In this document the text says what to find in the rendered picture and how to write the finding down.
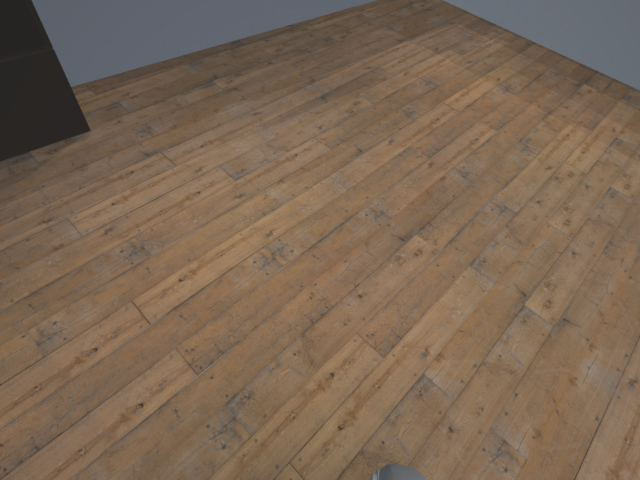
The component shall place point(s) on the cupboard door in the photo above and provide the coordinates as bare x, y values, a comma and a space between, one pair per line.
18, 29

